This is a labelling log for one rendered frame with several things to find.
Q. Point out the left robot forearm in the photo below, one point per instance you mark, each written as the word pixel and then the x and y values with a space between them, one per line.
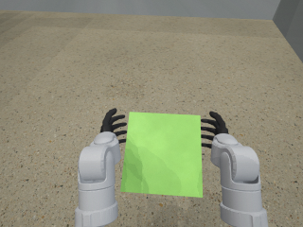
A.
pixel 96 182

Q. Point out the right robot forearm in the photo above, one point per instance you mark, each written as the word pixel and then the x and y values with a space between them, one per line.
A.
pixel 240 180

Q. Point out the left robot hand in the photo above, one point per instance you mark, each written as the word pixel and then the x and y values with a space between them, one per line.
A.
pixel 107 124

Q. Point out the carton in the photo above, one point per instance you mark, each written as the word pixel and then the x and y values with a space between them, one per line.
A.
pixel 163 155

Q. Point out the right robot hand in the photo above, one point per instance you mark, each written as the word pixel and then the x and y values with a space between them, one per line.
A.
pixel 218 123

